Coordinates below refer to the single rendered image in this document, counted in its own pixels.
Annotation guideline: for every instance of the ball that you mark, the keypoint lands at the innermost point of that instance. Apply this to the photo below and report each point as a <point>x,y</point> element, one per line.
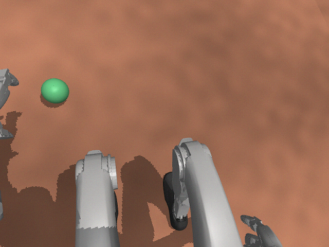
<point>55,90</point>

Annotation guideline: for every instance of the right robot hand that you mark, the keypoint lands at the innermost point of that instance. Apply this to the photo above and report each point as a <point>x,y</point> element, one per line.
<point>266,237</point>

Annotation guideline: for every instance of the right robot foot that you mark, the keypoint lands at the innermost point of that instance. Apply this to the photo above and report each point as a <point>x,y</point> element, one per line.
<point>177,224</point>

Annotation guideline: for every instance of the left robot hand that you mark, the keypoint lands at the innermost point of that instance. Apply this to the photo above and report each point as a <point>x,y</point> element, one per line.
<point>6,79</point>

